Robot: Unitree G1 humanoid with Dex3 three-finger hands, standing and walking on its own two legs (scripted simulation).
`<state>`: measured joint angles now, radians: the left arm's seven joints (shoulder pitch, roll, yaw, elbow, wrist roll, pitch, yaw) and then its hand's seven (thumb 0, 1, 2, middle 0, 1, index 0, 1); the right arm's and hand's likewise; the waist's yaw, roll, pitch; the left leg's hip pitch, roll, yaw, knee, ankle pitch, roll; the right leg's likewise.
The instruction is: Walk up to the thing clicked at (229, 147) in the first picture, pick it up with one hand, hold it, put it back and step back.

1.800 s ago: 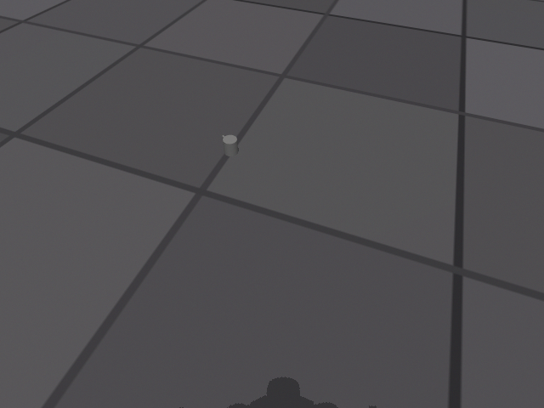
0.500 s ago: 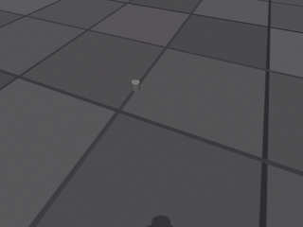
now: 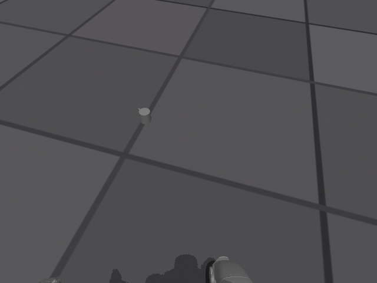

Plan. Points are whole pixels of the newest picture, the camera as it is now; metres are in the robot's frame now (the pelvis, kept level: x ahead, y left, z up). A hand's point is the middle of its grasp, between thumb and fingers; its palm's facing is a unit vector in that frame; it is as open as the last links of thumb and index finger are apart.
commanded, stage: walk up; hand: left
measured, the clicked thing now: (143, 114) +1.29 +0.24 -0.72
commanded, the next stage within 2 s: none
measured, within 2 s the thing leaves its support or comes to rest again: neither
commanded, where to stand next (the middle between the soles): +0.90 -0.02 m, yaw +1 degrees
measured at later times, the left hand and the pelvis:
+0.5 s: hand (83, 225) +0.29 +0.26 -0.14, palm faces +0.01 -0.93 -0.35, open 7.4 cm; pelvis +0.26 -0.02 +0.00, yaw +1 degrees
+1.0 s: hand (106, 140) +0.57 +0.25 -0.13, palm faces -0.07 -0.92 -0.39, open 7.4 cm; pelvis +0.48 -0.03 -0.01, yaw -1 degrees
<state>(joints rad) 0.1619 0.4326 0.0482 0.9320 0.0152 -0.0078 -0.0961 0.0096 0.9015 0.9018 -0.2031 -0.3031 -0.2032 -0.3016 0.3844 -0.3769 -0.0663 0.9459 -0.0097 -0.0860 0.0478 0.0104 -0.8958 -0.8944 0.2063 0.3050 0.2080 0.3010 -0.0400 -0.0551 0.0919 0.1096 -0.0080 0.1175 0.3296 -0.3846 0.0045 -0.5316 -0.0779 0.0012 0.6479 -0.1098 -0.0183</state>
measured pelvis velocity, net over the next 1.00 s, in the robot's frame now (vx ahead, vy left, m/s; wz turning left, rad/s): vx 0.48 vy -0.03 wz -0.02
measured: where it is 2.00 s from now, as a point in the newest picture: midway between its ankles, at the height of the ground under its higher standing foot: (186, 177)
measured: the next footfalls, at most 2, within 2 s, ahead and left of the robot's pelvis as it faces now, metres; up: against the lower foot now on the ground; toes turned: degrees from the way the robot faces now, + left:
right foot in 0.08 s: +0.23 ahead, -0.13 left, +0.00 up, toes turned -3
left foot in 0.54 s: +0.44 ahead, +0.13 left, +0.00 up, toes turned +6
